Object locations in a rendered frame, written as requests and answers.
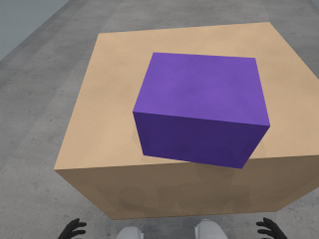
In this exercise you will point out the carton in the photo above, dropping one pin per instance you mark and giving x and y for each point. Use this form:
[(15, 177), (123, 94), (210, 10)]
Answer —
[(201, 108)]

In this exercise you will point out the robot left thigh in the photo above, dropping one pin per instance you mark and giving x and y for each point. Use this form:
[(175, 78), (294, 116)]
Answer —
[(130, 233)]

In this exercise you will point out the robot right hand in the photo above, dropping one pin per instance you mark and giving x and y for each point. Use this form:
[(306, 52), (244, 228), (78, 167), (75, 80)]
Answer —
[(274, 231)]

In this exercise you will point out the pedestal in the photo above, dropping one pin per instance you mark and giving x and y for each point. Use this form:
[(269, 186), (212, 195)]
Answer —
[(101, 153)]

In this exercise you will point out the robot thigh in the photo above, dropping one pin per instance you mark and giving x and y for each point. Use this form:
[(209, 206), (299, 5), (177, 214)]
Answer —
[(208, 230), (130, 233)]

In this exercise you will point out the robot left hand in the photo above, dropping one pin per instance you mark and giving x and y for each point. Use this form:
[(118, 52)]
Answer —
[(68, 232)]

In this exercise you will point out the robot right thigh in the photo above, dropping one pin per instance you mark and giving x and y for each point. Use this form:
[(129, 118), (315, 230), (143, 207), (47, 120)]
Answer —
[(208, 230)]

